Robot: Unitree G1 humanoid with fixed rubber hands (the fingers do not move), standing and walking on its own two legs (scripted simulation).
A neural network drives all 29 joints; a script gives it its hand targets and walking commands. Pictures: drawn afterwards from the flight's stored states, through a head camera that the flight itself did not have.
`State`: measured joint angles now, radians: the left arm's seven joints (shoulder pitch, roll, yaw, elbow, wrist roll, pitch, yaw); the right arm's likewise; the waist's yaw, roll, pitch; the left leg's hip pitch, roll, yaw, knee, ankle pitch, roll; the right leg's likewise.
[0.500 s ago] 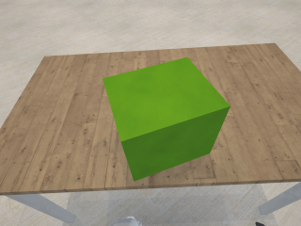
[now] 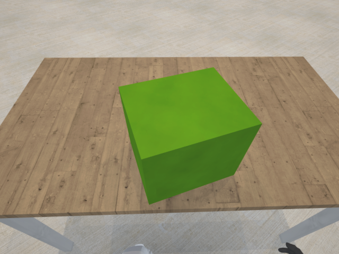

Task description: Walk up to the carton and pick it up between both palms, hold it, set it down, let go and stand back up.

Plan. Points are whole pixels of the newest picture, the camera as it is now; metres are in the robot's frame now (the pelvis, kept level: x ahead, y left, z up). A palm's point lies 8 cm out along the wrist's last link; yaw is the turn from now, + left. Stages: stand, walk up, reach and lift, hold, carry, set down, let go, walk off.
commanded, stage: walk up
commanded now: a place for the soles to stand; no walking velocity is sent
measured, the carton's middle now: (181, 135) +0.40 -0.01 +0.06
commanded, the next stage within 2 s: reach and lift in 1.74 s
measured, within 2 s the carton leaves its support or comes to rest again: neither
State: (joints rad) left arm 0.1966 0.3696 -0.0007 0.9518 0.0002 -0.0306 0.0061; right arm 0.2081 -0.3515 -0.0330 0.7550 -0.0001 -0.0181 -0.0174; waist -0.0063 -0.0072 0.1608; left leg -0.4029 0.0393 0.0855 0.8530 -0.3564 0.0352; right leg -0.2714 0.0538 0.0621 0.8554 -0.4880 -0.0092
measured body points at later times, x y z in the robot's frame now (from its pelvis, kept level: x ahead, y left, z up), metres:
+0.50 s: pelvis -0.05 -0.04 +0.00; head -0.01 -0.04 +0.44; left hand +0.03 +0.26 -0.13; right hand +0.06 -0.34 -0.11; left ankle +0.02 +0.09 -0.69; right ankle -0.02 -0.14 -0.70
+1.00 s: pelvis -0.08 -0.03 +0.00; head -0.06 -0.02 +0.44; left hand +0.01 +0.26 -0.14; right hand +0.02 -0.34 -0.10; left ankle -0.06 +0.08 -0.70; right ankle -0.02 -0.14 -0.70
